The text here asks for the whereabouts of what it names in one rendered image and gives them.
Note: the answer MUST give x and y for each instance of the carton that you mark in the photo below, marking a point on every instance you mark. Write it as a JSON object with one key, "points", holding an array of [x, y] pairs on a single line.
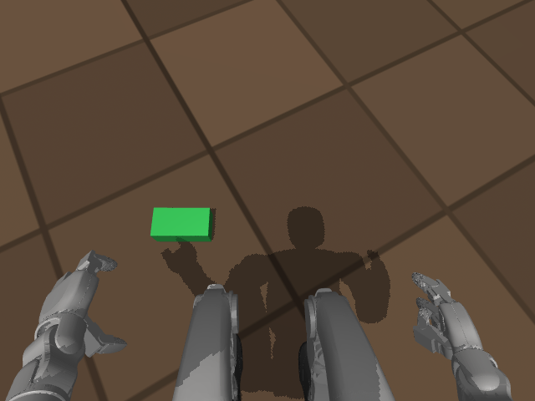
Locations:
{"points": [[181, 224]]}

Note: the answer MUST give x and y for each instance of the right robot hand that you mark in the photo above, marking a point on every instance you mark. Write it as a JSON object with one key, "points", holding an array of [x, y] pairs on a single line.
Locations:
{"points": [[452, 330]]}

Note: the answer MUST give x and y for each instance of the right robot arm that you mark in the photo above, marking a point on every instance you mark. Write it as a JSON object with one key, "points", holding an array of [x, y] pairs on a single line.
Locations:
{"points": [[478, 377]]}

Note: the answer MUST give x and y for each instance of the left robot hand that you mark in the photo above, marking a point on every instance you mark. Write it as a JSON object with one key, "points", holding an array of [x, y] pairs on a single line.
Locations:
{"points": [[74, 292]]}

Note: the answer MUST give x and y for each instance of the left robot arm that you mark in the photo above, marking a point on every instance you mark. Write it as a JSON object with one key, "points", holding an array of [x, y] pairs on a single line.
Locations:
{"points": [[50, 362]]}

